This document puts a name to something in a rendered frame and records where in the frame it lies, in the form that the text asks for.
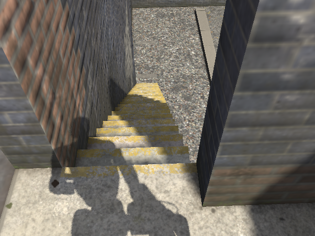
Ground stairs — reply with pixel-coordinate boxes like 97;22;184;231
75;83;190;167

